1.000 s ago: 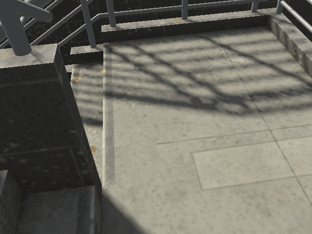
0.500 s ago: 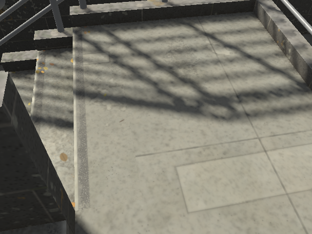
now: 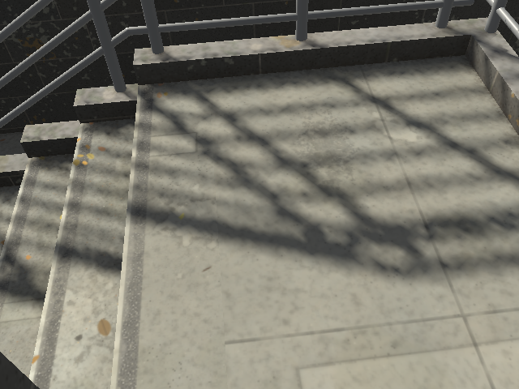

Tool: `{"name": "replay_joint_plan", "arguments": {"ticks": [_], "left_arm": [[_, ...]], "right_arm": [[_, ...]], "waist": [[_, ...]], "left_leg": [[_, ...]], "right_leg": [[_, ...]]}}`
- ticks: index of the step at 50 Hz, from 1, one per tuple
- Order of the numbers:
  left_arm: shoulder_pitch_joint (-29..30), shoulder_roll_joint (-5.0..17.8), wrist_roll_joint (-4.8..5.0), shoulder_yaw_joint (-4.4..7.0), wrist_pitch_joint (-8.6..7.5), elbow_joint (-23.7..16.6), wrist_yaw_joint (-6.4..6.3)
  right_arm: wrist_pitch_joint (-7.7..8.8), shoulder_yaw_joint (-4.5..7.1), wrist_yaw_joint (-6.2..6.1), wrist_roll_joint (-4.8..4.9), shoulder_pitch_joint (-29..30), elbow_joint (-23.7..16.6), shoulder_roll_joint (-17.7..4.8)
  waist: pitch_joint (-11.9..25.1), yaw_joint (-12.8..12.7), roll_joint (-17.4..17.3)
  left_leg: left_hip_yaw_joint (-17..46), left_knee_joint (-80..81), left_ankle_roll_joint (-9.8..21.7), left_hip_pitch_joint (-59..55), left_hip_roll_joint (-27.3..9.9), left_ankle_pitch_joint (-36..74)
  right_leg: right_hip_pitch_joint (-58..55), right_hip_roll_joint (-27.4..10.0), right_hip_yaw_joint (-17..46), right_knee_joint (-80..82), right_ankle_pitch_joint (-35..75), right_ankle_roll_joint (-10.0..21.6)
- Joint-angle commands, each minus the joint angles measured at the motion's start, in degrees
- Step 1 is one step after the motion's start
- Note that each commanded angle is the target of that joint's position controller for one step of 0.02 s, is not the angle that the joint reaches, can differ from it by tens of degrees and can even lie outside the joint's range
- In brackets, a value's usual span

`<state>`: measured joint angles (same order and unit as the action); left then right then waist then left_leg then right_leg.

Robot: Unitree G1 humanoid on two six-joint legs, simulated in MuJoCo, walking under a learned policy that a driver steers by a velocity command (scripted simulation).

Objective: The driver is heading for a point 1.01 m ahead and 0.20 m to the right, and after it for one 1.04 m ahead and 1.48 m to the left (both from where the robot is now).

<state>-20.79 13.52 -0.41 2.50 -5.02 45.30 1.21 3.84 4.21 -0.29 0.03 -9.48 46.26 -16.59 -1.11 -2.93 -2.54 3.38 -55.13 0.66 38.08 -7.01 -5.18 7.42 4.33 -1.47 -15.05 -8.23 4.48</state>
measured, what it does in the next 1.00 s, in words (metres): walks ahead: left foot, then right foot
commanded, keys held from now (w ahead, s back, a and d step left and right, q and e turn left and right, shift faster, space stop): w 1.00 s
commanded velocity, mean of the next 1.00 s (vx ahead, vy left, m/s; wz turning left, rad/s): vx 0.50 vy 0.00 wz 0.00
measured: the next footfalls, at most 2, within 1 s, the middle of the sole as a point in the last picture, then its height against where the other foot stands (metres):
left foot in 0.30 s outside the picture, level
right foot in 0.86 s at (337, 346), level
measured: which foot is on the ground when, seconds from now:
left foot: up 0.00-0.28, down 0.30-0.86, up 0.88-1.00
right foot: down 0.00-0.32, up 0.34-0.84, down 0.86-1.00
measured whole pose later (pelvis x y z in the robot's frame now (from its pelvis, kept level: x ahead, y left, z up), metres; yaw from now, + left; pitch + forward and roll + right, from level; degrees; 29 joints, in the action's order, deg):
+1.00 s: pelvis +0.53 -0.02 -0.01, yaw +0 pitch +1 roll +0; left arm -12.3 14.3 0.3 3.1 -5.1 44.6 2.1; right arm 4.6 3.6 -0.1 1.4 -15.2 51.7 -16.5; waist -2.4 0.0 -1.8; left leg 1.2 -66.0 2.3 24.3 -3.4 -20.4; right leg 17.2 1.2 -2.7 -24.6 -8.4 2.6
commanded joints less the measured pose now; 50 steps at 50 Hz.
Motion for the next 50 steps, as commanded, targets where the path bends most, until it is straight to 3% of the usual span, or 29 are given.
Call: {"name": "replay_joint_plan", "arguments": {"ticks": [1,6,10,13,14,15,16,17,18,19,21,24,25,28,31,34,35,36,37,39,41,42,43,44,45,46,47,48,50], "left_arm": [[1.0,9.7,0.15,2.35,-0.42,-3.2,-1.03],[-3.7,9.2,1.08,2.11,-0.02,0.2,-1.35],[-5.8,9.1,1.29,2.56,0.75,3.1,-1.4],[-3.6,12.3,1.48,3.69,2.26,2.7,-1.83],[-1.4,12.4,1.41,3.58,2.34,2.0,-1.92],[-1.2,9.9,0.67,2.54,2.16,1.2,-2.02],[-8.4,4.1,-0.13,0.73,1.54,0.6,-1.47],[-9.3,2.9,0.76,0.45,0.54,2.0,-1.42],[-5.4,7.2,2.33,1.6,-0.35,1.5,-1.14],[-0.7,8.3,3.0,1.98,-0.7,0.6,-0.88],[2.2,8.7,1.11,3.12,-0.14,-0.3,-1.58],[-1.3,6.4,1.4,3.03,2.05,0.4,-2.5],[-0.3,6.6,1.54,3.31,2.31,0.3,-2.73],[6.5,4.6,1.19,2.69,2.23,-2.2,-2.98],[12.0,3.0,0.54,1.75,1.42,-3.8,-2.04],[17.4,2.6,1.42,1.21,0.97,-5.5,-0.8],[19.7,3.4,2.67,1.18,0.82,-6.7,-0.55],[20.1,4.6,2.8,1.55,0.84,-7.2,-0.69],[21.2,5.0,1.89,1.42,0.92,-7.6,-0.58],[20.5,5.3,1.71,1.61,1.13,-7.8,-0.31],[15.2,6.6,2.34,2.4,0.92,-7.9,-0.43],[6.7,9.7,1.58,3.71,0.32,-4.7,-0.29],[-3.2,13.0,1.15,4.84,0.22,-2.4,-0.41],[-7.3,19.7,0.58,6.16,0.02,-1.1,0.17],[-6.6,13.2,0.72,4.34,-0.18,-1.7,0.51],[-1.2,10.2,0.6,3.17,-0.43,-2.6,0.62],[3.7,8.7,0.79,2.57,-0.56,-3.6,0.77],[6.6,7.4,0.81,2.21,-0.69,-3.7,1.07],[8.2,7.1,0.73,2.13,-1.14,-3.3,0.98]], "right_arm": [[0.8,0.31,0.48,-0.41,2.5,-3.8,-1.9],[1.4,-0.57,1.25,0.87,10.6,-6.6,-1.7],[2.06,-0.54,3.3,0.92,14.8,-7.9,-1.8],[2.39,0.42,3.06,0.18,8.2,-5.7,-4.5],[2.34,1.4,2.93,0.58,2.9,-4.1,-6.0],[2.04,2.64,2.17,0.48,-8.0,-1.2,-9.1],[1.64,4.48,1.45,-0.2,-17.5,0.9,-15.4],[1.51,3.9,1.53,0.96,-18.7,2.2,-12.5],[1.61,2.83,1.52,1.36,-13.9,1.7,-9.4],[1.32,2.15,1.44,0.96,-7.5,0.1,-6.8],[1.71,0.73,1.56,-0.2,-1.7,-0.2,-3.4],[2.67,0.65,0.74,-0.23,-1.9,0.9,-3.8],[2.8,0.84,0.21,-0.75,-2.8,1.8,-4.5],[2.5,1.63,-0.61,-0.34,-7.3,3.2,-6.5],[2.3,2.0,-1.24,0.44,-9.7,4.9,-7.3],[1.13,1.98,-0.86,1.18,-11.2,5.6,-7.1],[1.1,1.61,-0.62,1.25,-11.0,5.2,-6.9],[1.32,1.83,-0.63,1.46,-11.4,5.4,-7.9],[1.47,2.03,-0.95,2.07,-12.3,5.4,-8.2],[1.01,2.35,-0.84,2.49,-11.5,5.7,-9.2],[0.57,2.76,-0.92,2.26,-9.0,5.4,-10.2],[0.07,1.69,-0.74,1.29,-11.2,6.2,-7.5],[-0.13,0.62,-0.66,0.16,-12.0,5.0,-5.2],[0.75,-1.68,0.05,0.16,-17.3,3.5,2.3],[1.82,-0.61,0.41,1.14,-15.1,4.2,-2.8],[2.36,0.5,0.63,2.43,-10.1,2.5,-7.0],[2.48,0.37,0.27,2.35,-6.8,1.8,-6.6],[2.19,0.48,0.0,1.27,-5.1,1.5,-6.0],[0.96,0.57,0.04,0.92,-6.6,2.3,-4.1]], "waist": [[-0.4,0.8,5.1],[-4.9,-1.7,6.5],[-4.0,-2.5,6.9],[-0.7,1.1,7.4],[3.8,5.2,7.1],[11.7,9.4,5.9],[21.2,8.3,-5.8],[24.1,8.5,-10.3],[14.6,8.1,-6.5],[8.4,6.8,-3.4],[1.7,3.3,-0.8],[-0.8,1.4,-4.8],[-1.0,1.2,-3.3],[-1.6,3.3,-0.7],[-1.5,4.7,-0.6],[-2.8,6.8,0.4],[-4.1,7.3,-0.3],[-4.8,6.9,-0.4],[-4.4,7.4,-0.4],[-3.9,6.6,-2.5],[-2.5,1.7,-3.2],[4.1,-1.5,-2.1],[12.3,-4.9,2.4],[19.7,-1.8,19.0],[21.3,-3.1,16.0],[12.6,-2.4,13.0],[8.2,-0.7,8.2],[4.5,0.8,6.1],[2.8,3.2,9.0]], "left_leg": [[0.3,8.8,-1.1,4.1,-0.6,9.1],[-1.3,19.1,-1.4,2.2,1.3,11.3],[-2.8,24.4,1.7,0.3,2.9,5.4],[-4.3,28.0,4.0,-8.3,5.4,2.5],[-6.9,28.9,5.6,-18.4,7.9,3.4],[-2.0,26.8,8.1,-36.8,3.4,6.9],[21.5,26.3,16.1,-60.7,-12.7,6.0],[38.0,35.3,19.3,-62.7,-16.4,-8.1],[31.8,37.5,16.4,-54.3,-14.3,-16.1],[24.2,38.9,14.4,-46.2,-11.8,-15.0],[17.5,45.0,12.4,-32.3,-8.6,-9.2],[7.3,47.9,11.0,-25.8,-4.1,-1.6],[5.8,48.0,11.1,-24.7,-4.0,1.7],[4.4,48.2,12.3,-28.7,-4.9,6.0],[1.5,47.8,10.9,-31.0,-4.4,7.4],[0.8,47.0,11.2,-33.5,-6.0,8.5],[1.6,48.1,11.2,-33.2,-6.5,4.7],[1.9,47.8,10.7,-34.6,-6.7,2.2],[2.0,47.0,10.5,-36.5,-7.6,2.2],[2.2,43.5,9.6,-39.1,-8.3,6.5],[1.2,36.5,8.0,-39.1,-8.2,21.9],[-1.8,25.8,6.5,-38.8,-4.7,26.5],[-4.1,9.7,4.6,-28.8,-1.7,16.8],[-5.1,-12.0,0.4,-5.6,9.6,-13.1],[3.5,-19.3,0.9,0.7,8.5,-26.2],[3.1,-21.7,2.1,4.9,5.2,-23.0],[1.5,-19.1,2.4,3.3,2.0,-18.1],[0.8,-14.8,2.2,1.4,0.4,-14.8],[0.7,-9.0,1.9,-4.3,-1.2,-11.8]], "right_leg": [[-3.2,-15.3,10.1,7.7,13.4,7.5],[-5.0,-15.3,8.0,8.7,8.2,6.8],[-12.5,-17.3,6.9,4.2,18.1,6.4],[-15.4,-17.9,7.6,-2.2,31.7,4.6],[-13.0,-15.8,5.5,-10.4,41.7,3.9],[-4.1,-13.2,4.1,-22.9,34.8,2.0],[17.8,-4.6,1.1,-44.7,7.2,-2.4],[27.9,0.3,7.5,-55.5,-24.9,-3.4],[33.9,-3.2,9.9,-60.6,-22.1,-2.6],[34.7,-6.5,7.3,-59.5,-16.3,-2.3],[28.8,-11.1,7.8,-52.5,-8.1,-3.3],[24.6,-11.7,5.8,-48.9,-3.2,-4.3],[25.0,-11.6,5.8,-47.4,-1.0,-4.8],[31.2,-12.5,5.0,-37.3,5.2,-6.0],[30.8,-12.0,3.5,-28.0,11.2,-6.3],[30.1,-11.1,3.0,-21.4,14.2,-6.0],[28.9,-11.2,3.4,-19.8,13.0,-5.6],[29.0,-10.6,3.2,-18.3,10.6,-5.3],[28.5,-9.9,2.6,-17.2,9.2,-5.0],[26.5,-8.9,2.2,-15.3,6.2,-3.4],[17.8,-7.4,1.0,-12.3,1.5,-0.9],[6.7,-5.3,-0.8,-11.3,4.0,0.7],[-10.1,-11.6,6.2,-13.5,3.8,3.5],[-28.5,-26.4,34.7,-6.9,-7.4,13.5],[-28.2,-27.4,43.2,-0.7,-10.6,13.4],[-21.8,-25.5,34.1,-1.0,-8.1,10.6],[-14.1,-22.8,26.4,-0.5,-1.7,8.8],[-7.4,-20.3,20.9,0.9,3.4,7.9],[-1.2,-17.4,15.3,4.1,9.2,7.1]]}}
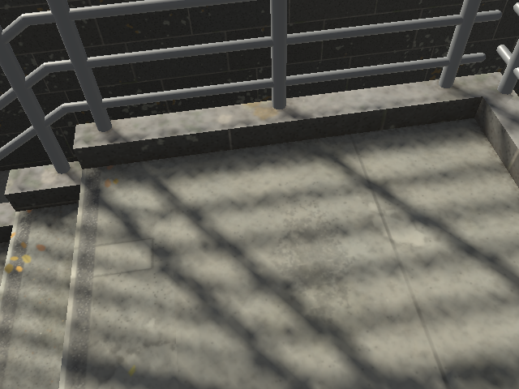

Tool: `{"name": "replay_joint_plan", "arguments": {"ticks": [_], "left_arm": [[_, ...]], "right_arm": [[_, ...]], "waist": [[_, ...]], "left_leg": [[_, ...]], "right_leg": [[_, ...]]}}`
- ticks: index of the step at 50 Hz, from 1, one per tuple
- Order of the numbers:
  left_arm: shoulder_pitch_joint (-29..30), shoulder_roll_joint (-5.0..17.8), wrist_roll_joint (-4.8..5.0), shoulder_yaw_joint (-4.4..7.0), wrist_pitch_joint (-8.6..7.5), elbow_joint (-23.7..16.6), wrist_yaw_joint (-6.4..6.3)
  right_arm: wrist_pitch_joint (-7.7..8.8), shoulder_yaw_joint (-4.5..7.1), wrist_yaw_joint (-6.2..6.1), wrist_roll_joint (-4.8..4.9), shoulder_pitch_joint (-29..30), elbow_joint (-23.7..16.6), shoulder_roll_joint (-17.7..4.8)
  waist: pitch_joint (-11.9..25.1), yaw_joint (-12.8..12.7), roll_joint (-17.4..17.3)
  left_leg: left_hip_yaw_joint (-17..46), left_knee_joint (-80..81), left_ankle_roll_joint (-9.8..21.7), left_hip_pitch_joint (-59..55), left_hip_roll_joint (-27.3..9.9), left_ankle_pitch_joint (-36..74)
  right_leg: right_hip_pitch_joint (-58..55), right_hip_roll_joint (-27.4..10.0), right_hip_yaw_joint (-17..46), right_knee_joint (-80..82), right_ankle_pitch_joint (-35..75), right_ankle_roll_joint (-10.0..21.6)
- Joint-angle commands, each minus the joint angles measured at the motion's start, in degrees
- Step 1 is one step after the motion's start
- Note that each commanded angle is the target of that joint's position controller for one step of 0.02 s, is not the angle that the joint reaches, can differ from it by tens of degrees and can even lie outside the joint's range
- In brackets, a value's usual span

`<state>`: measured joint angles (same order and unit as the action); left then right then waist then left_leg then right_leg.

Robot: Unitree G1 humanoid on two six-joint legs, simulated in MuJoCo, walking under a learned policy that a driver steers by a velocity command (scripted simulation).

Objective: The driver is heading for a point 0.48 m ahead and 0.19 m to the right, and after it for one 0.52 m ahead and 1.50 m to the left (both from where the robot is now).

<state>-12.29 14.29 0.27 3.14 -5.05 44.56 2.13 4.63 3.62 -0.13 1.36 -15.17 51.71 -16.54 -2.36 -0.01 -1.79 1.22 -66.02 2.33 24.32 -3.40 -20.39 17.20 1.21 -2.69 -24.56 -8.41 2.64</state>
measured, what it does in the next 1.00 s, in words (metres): walks ahead, turning right: left foot, then right foot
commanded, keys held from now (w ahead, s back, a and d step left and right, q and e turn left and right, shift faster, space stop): w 0.16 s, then w+e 0.60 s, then q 0.24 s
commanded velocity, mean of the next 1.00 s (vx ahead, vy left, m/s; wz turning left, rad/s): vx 0.45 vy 0.00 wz -0.25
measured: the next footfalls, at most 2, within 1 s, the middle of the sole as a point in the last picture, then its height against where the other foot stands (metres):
left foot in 0.38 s outside the picture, level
right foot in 0.90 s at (355, 344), level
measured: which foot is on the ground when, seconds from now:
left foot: up 0.00-0.36, down 0.38-0.90, up 0.92-1.00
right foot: down 0.00-0.40, up 0.42-0.88, down 0.90-1.00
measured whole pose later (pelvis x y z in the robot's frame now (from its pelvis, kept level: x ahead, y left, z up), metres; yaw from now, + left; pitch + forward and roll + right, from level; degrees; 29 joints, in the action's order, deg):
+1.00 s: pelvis +0.48 -0.05 -0.01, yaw -16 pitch +1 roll +2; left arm -4.1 14.6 -1.6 2.6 -3.0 39.3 1.5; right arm 2.7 2.8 -0.3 1.8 -15.4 57.8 -17.1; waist -4.8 2.1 0.2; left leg 1.0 -61.8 -1.9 16.5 -2.9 -34.5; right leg 25.8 -1.7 -3.6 -31.8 -7.3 2.4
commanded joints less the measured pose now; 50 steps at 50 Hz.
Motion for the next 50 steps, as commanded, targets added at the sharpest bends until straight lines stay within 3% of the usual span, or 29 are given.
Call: {"name": "replay_joint_plan", "arguments": {"ticks": [1,4,8,12,14,15,17,18,19,20,21,22,23,24,26,28,29,33,35,37,40,43,44,45,46,47,48,49,50], "left_arm": [[-0.7,7.0,0.08,1.65,-1.4,-2.2,-0.02],[-4.1,8.8,-0.31,2.31,-1.36,0.1,-1.06],[-5.7,9.6,0.19,2.44,-0.86,1.6,-2.25],[-8.6,10.4,1.4,2.63,-0.55,3.3,-2.16],[-10.4,10.0,1.38,2.42,0.13,4.2,-2.51],[-10.9,10.5,0.75,2.65,0.86,4.8,-2.87],[-10.8,10.9,0.96,2.74,1.34,4.6,-3.44],[-8.3,11.6,0.97,3.04,1.76,3.9,-3.43],[-8.4,9.8,1.1,2.28,1.85,3.8,-3.05],[-10.0,5.0,-0.92,0.48,2.07,2.1,-2.92],[-19.1,-0.8,0.44,-0.9,1.11,2.3,-2.59],[-16.0,6.2,1.81,0.74,0.75,3.3,-2.91],[-10.5,9.3,2.32,1.58,0.64,1.6,-3.01],[-7.5,9.1,2.26,1.72,0.76,1.0,-3.43],[-7.4,7.6,2.27,2.29,1.6,0.7,-3.19],[-6.3,4.9,1.68,2.06,2.8,-0.6,-2.63],[-5.4,4.9,1.49,2.26,3.49,-0.9,-2.59],[-2.7,4.9,1.12,2.22,4.15,-4.5,-3.11],[0.5,3.3,1.1,1.8,3.94,-5.7,-2.11],[6.3,2.2,0.73,1.08,3.81,-7.4,-0.34],[9.9,3.5,0.36,1.3,3.88,-9.0,0.41],[6.8,4.8,-0.74,1.86,1.92,-9.6,0.69],[0.6,7.2,-1.23,2.88,1.54,-7.4,0.59],[-5.7,10.6,-1.32,4.16,1.42,-5.2,-0.15],[-10.8,15.1,-2.38,4.68,1.71,-4.3,-1.31],[-9.4,16.1,-2.98,3.87,2.03,-5.8,-1.63],[-10.4,13.0,-2.33,3.47,2.22,-6.0,-1.47],[-6.1,11.2,-2.16,2.56,1.97,-5.6,-1.05],[-1.6,9.0,-1.46,1.81,1.55,-5.3,-0.87]], "right_arm": [[-0.34,1.01,-0.09,-0.61,-1.3,-2.9,-3.2],[-1.23,0.81,0.24,-1.37,3.3,-4.4,-2.9],[-0.96,0.18,0.9,-1.03,9.9,-5.9,-2.1],[0.05,-0.18,1.11,-1.15,17.7,-8.2,-2.3],[1.14,-0.27,1.72,-0.63,19.5,-9.1,-2.6],[1.5,-0.09,2.22,-0.7,19.4,-9.2,-3.0],[2.03,0.46,2.8,-0.9,15.9,-8.2,-4.6],[2.01,1.28,2.58,-0.9,11.5,-6.8,-6.1],[2.41,2.79,1.77,-1.42,2.7,-4.3,-9.7],[2.58,3.62,1.06,-2.3,-6.6,-3.0,-13.2],[1.97,4.02,1.35,-2.26,-8.4,-2.3,-15.6],[1.96,2.86,1.55,-1.44,-6.4,-2.9,-10.0],[2.04,1.97,1.43,-1.21,-2.7,-3.4,-6.8],[2.15,1.2,1.35,-1.8,1.5,-3.8,-5.2],[2.56,0.42,1.0,-1.76,5.7,-3.5,-2.7],[2.94,0.6,0.69,-2.38,5.4,-2.2,-3.1],[3.1,0.86,0.58,-2.39,4.6,-1.7,-3.0],[2.41,1.87,0.08,-1.28,3.4,-0.2,-7.0],[2.05,1.56,-0.78,-1.22,4.3,-0.4,-6.7],[1.44,1.74,-0.88,-2.02,1.3,0.6,-7.7],[0.01,1.44,-0.15,-0.31,-0.6,1.7,-8.1],[-1.32,2.3,-0.62,-0.07,-2.2,3.4,-11.8],[-1.86,2.31,-0.78,0.0,-1.1,3.8,-12.4],[-1.65,1.68,-0.66,-0.14,-2.0,4.0,-10.5],[-0.99,-0.22,-0.52,-2.14,-3.4,2.1,-5.6],[-0.28,-1.84,0.26,-1.27,-11.4,3.8,-1.1],[-0.34,0.41,0.2,0.94,-7.0,5.1,-8.4],[-1.07,0.83,-0.21,1.92,-1.7,2.9,-8.4],[-2.12,0.63,-1.13,1.24,-1.3,3.2,-6.6]], "waist": [[4.0,0.6,7.7],[2.2,0.0,5.4],[-0.1,-1.4,5.3],[-1.8,-3.7,5.0],[-2.2,-3.7,5.9],[-2.2,-3.3,6.3],[-0.2,-1.2,7.3],[1.6,2.1,7.0],[8.2,4.8,7.7],[17.9,7.8,-1.3],[23.4,4.0,-18.0],[18.4,5.5,-10.6],[10.9,5.4,-7.4],[6.8,3.7,-4.5],[3.5,1.5,-5.3],[1.9,0.9,-6.2],[1.2,1.2,-4.4],[-1.5,0.8,-0.7],[-1.3,1.4,-0.4],[-2.5,3.8,-0.3],[-5.6,4.0,-0.7],[-0.3,0.4,-2.8],[3.4,-3.7,-3.7],[7.5,-6.6,-1.9],[15.9,-6.8,10.3],[26.9,-3.2,19.1],[28.5,-6.9,8.6],[19.7,-5.5,8.2],[14.2,-2.6,6.4]], "left_leg": [[2.3,3.4,-0.3,8.7,-4.6,4.3],[2.5,11.3,-2.6,13.6,-4.8,11.7],[1.5,22.9,-3.5,14.4,-3.7,21.2],[0.1,32.1,-3.7,10.5,-0.9,24.0],[1.0,36.1,-3.0,9.9,-0.3,22.8],[1.3,37.8,-2.6,9.8,-0.1,21.0],[0.7,38.5,-2.0,3.7,0.9,19.4],[-0.8,41.0,-1.0,-3.8,2.3,16.1],[-0.1,39.9,1.6,-17.0,0.7,17.3],[13.0,38.2,4.9,-33.5,-11.2,16.1],[37.2,45.3,12.4,-47.9,-22.2,4.2],[37.8,49.5,10.4,-41.9,-20.2,-7.5],[29.3,50.3,7.7,-34.7,-18.4,-7.5],[22.8,52.2,6.6,-27.4,-16.0,-1.3],[11.2,55.2,5.7,-20.1,-12.0,8.9],[6.0,56.9,6.7,-16.9,-11.1,13.5],[3.9,57.4,7.1,-16.7,-11.4,14.5],[1.1,60.3,8.7,-19.5,-13.8,18.6],[-4.7,59.9,7.2,-19.7,-12.2,20.0],[-8.3,59.7,6.9,-19.2,-12.2,20.4],[-9.8,56.7,6.3,-22.6,-12.7,32.0],[-8.7,47.7,5.2,-25.9,-13.4,53.2],[-9.7,39.5,3.4,-25.8,-11.3,56.3],[-10.4,29.9,0.7,-20.5,-7.9,50.1],[-9.3,12.3,-2.1,-4.8,-3.3,18.0],[-1.5,-4.9,-4.6,8.8,4.4,-21.7],[6.9,-8.2,-4.2,6.8,3.1,-21.2],[5.0,-7.9,-3.7,11.1,0.6,-18.6],[3.5,-4.0,-4.0,10.9,-1.8,-14.4]], "right_leg": [[-10.0,-13.9,15.0,14.5,12.5,9.6],[-11.0,-14.7,12.2,17.1,15.0,11.3],[-11.1,-13.2,8.7,18.6,7.9,9.8],[-11.2,-12.7,8.8,16.9,7.6,9.1],[-14.6,-13.8,11.1,15.0,7.4,8.5],[-16.8,-14.4,12.0,13.2,7.6,8.1],[-16.9,-15.4,13.8,9.7,10.1,7.4],[-14.9,-13.0,12.3,4.4,14.0,5.9],[-11.0,-9.9,10.1,-6.1,17.5,4.7],[-0.3,-4.8,7.3,-24.8,2.1,2.4],[19.4,2.6,7.0,-41.5,-26.5,-0.6],[24.4,-1.4,12.2,-48.3,-24.3,-0.4],[26.4,-3.9,11.1,-49.0,-19.0,0.3],[24.6,-6.0,10.1,-47.1,-13.8,0.3],[19.7,-8.6,9.6,-42.2,-7.8,-0.4],[18.8,-8.9,8.7,-40.3,-6.3,-0.9],[19.7,-9.4,8.5,-38.9,-5.0,-1.3],[25.5,-9.1,10.8,-31.0,2.0,-2.3],[23.0,-8.6,7.3,-23.0,9.1,-2.4],[20.3,-8.0,3.2,-19.0,11.7,-1.7],[19.7,-6.7,3.6,-12.2,8.3,-0.4],[9.0,-2.3,-0.1,-8.4,5.0,1.6],[0.8,-0.4,-1.3,-5.2,6.1,2.9],[-11.0,-1.1,-0.4,-1.9,17.4,4.5],[-30.8,-14.0,11.1,-9.2,46.0,8.2],[-42.5,-28.8,30.4,-6.9,56.3,18.9],[-35.2,-26.4,27.8,-3.0,50.3,17.1],[-28.6,-23.3,18.8,-1.4,47.3,14.0],[-20.6,-20.2,14.2,1.0,40.0,11.5]]}}
Over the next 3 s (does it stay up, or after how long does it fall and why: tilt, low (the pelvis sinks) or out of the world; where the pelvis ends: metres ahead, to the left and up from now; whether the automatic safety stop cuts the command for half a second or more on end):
stays up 0.83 0.21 -0.01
